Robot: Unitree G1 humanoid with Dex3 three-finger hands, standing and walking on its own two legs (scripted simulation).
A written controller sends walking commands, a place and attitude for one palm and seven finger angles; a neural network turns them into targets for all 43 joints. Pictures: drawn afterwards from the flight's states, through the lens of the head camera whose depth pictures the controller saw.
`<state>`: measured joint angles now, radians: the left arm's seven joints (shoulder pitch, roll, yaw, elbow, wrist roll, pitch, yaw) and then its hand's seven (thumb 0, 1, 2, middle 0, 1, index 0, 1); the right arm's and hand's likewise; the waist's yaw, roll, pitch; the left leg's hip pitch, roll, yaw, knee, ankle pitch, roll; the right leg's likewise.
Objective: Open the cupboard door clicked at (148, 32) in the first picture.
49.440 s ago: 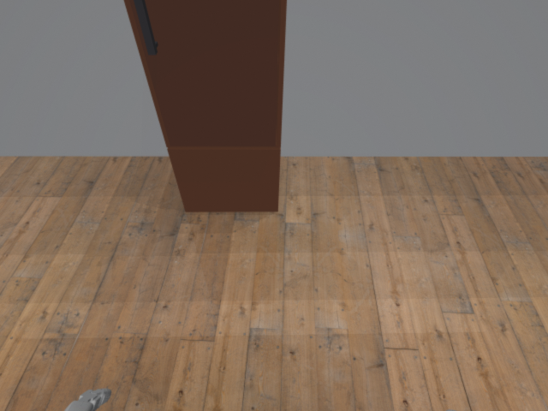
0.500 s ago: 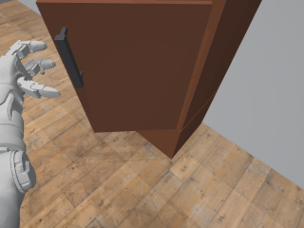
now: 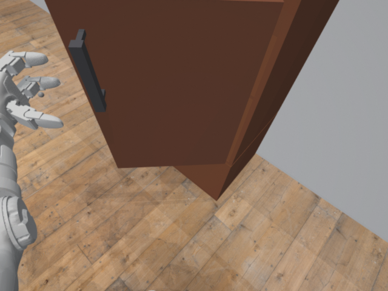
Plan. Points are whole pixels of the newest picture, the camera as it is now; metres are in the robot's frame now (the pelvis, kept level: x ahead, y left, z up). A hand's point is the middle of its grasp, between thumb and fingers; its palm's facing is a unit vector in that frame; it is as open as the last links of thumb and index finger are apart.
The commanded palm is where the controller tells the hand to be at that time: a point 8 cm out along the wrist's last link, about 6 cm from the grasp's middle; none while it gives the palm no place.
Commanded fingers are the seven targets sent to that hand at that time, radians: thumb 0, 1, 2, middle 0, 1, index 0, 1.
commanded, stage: move the hooked fingers beside the handle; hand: left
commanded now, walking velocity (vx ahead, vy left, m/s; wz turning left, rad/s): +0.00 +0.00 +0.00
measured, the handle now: (92, 74) +0.52 +0.19 +0.13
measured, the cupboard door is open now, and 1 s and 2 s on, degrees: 45 45 45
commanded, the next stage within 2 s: slide the fingers in behind the handle in 0.40 s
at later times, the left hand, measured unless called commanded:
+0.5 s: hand (46, 94) +0.46 +0.27 +0.13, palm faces +0.05 -1.00 +0.00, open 14.0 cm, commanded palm +0.44 +0.31 +0.13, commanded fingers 0.00 -0.50 0.30 -0.30 -1.20 -0.30 -1.20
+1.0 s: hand (66, 92) +0.47 +0.23 +0.13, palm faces +0.05 -1.00 +0.01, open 14.0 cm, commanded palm +0.44 +0.28 +0.13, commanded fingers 0.00 -0.50 0.30 -0.30 -1.20 -0.30 -1.20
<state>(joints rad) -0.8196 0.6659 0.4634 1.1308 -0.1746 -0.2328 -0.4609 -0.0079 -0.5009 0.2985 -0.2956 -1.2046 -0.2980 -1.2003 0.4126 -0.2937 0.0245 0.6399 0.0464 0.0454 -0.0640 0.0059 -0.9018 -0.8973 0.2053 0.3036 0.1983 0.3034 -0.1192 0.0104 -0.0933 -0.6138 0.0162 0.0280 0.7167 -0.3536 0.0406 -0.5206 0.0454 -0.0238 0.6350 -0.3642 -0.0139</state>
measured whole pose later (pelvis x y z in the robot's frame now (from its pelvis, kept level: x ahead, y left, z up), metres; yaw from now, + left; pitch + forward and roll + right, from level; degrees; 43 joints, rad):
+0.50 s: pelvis -0.01 +0.01 +0.00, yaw +0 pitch +14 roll -3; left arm -0.85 0.61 0.41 1.12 -0.15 -0.22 -0.37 -0.01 -0.50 0.30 -0.30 -1.20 -0.30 -1.20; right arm 0.41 -0.28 0.04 0.63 0.04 0.05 -0.05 0.00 -0.90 -0.90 0.21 0.30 0.20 0.30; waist -0.12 0.02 -0.10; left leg -0.63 0.00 0.03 0.74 -0.36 0.06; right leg -0.53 0.03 -0.02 0.66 -0.37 0.00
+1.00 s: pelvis -0.02 -0.01 +0.00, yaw +0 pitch +13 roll -2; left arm -0.88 0.60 0.41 1.15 -0.14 -0.24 -0.33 -0.01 -0.50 0.30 -0.30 -1.20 -0.30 -1.20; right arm 0.40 -0.29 0.04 0.64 0.04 0.02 -0.06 0.01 -0.90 -0.90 0.21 0.30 0.20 0.30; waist -0.14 0.01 -0.08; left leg -0.64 0.02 0.02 0.74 -0.34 0.03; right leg -0.55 0.05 -0.03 0.68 -0.36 -0.02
